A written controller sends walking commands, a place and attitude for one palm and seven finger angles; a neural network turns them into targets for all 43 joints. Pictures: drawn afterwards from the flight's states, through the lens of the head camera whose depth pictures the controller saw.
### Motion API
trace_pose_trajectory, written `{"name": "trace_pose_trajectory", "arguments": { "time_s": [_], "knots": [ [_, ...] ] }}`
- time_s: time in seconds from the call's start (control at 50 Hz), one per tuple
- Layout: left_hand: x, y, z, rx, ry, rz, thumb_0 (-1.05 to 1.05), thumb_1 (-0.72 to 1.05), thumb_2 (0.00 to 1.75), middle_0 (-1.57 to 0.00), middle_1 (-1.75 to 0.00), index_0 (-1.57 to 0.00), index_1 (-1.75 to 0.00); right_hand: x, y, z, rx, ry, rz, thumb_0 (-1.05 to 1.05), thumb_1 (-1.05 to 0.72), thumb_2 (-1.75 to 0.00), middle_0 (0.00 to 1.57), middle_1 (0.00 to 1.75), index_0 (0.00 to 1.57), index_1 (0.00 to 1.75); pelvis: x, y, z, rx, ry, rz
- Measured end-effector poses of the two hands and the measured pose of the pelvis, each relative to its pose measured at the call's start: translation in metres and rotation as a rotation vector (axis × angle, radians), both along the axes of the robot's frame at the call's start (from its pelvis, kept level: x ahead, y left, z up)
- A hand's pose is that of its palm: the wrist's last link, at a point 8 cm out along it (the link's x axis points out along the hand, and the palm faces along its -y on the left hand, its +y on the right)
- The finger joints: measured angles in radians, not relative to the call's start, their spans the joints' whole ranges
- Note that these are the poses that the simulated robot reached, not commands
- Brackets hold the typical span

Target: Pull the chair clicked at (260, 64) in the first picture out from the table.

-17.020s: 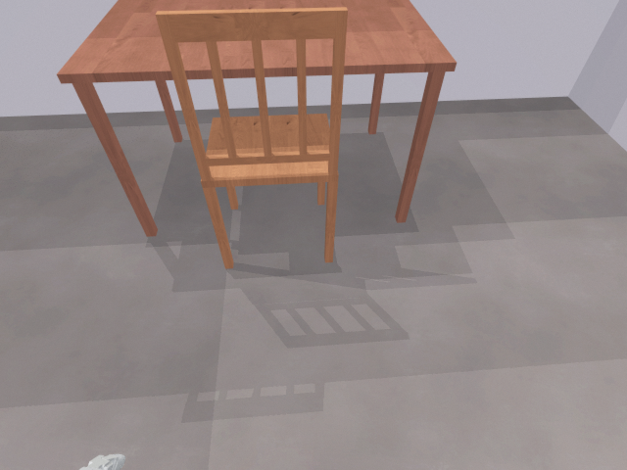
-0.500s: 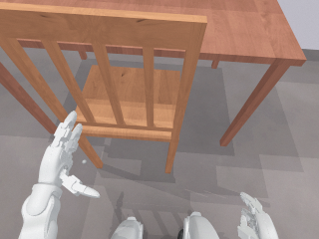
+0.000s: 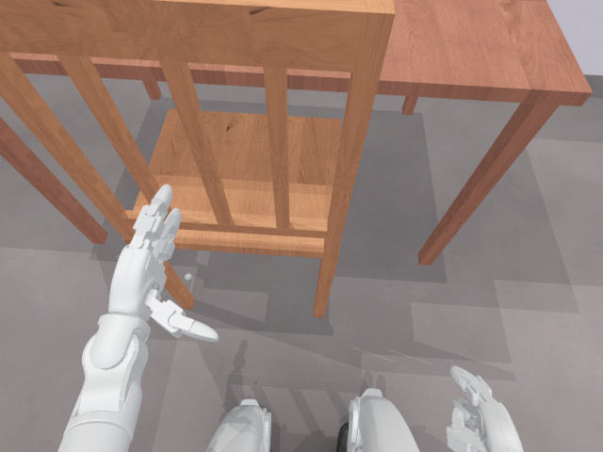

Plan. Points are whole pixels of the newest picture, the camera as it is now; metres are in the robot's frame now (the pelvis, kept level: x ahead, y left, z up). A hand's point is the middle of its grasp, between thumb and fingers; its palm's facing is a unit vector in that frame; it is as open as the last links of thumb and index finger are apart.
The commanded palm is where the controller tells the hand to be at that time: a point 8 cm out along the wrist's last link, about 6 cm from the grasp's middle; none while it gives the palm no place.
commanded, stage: aim the fingers beside a spindle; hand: left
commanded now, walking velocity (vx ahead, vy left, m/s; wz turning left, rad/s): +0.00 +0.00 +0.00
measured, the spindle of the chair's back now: (205, 160) +0.50 +0.16 +0.04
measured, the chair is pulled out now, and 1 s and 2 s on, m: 0.00 0.00 0.00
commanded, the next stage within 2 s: push the fingers through the gap in 0.90 s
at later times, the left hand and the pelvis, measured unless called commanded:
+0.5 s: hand (207, 267) +0.35 +0.14 +0.01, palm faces -0.07 -1.00 -0.06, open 16.9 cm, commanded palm +0.32 +0.20 +0.01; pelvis +0.00 +0.00 -0.01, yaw -1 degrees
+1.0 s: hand (206, 269) +0.34 +0.14 +0.01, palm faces -0.07 -1.00 -0.06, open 16.9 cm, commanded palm +0.32 +0.20 +0.01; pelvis -0.01 -0.01 -0.01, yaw +0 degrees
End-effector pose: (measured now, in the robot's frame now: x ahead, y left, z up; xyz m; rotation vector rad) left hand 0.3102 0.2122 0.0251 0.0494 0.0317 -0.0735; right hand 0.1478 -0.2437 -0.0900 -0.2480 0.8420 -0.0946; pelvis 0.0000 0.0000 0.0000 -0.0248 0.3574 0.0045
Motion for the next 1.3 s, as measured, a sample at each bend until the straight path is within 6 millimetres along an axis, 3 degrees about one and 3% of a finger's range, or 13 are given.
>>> {"name": "trace_pose_trajectory", "arguments": {
  "time_s": [0.38,0.68,0.86,1.06,1.3],
  "knots": [
    [0.026,-0.020,-0.015,0.005,-0.013,-0.001,-0.01,-0.50,0.30,-0.06,-0.08,-0.06,-0.09,-0.020,-0.009,-0.019,0.003,0.081,-0.033,0.02,-0.91,-0.90,0.20,0.30,0.20,0.30,-0.004,-0.003,-0.011,0.007,0.031,-0.009],
    [0.008,-0.016,-0.010,0.013,-0.026,0.014,-0.01,-0.50,0.30,-0.06,-0.08,-0.06,-0.09,-0.018,-0.009,-0.020,0.015,0.071,-0.022,0.02,-0.91,-0.90,0.20,0.30,0.20,0.30,-0.007,-0.006,-0.010,0.010,0.021,-0.004],
    [0.014,-0.017,-0.015,0.012,-0.022,0.007,-0.01,-0.50,0.30,-0.06,-0.08,-0.06,-0.09,-0.011,-0.011,-0.018,0.003,0.042,-0.016,0.01,-0.91,-0.90,0.20,0.30,0.20,0.30,-0.010,-0.006,-0.013,0.009,0.022,-0.004],
    [0.018,-0.019,-0.015,0.010,-0.021,-0.003,-0.01,-0.50,0.30,-0.06,-0.08,-0.06,-0.09,-0.018,-0.009,-0.021,0.009,0.065,-0.017,0.01,-0.91,-0.90,0.20,0.30,0.20,0.30,-0.010,-0.005,-0.014,0.009,0.028,-0.004],
    [0.049,-0.013,-0.016,0.014,-0.027,0.013,-0.01,-0.50,0.30,-0.06,-0.08,-0.06,-0.09,-0.035,-0.011,-0.030,-0.006,0.120,-0.044,0.01,-0.91,-0.90,0.20,0.30,0.20,0.30,-0.011,-0.003,-0.018,0.005,0.045,-0.006]
  ]
}}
